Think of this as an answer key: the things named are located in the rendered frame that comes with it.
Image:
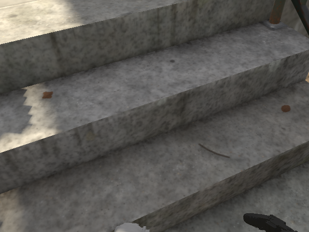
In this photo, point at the robot left thigh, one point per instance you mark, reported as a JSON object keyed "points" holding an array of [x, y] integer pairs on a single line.
{"points": [[131, 227]]}

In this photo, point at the robot right hand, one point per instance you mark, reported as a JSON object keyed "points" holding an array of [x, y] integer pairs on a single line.
{"points": [[269, 223]]}

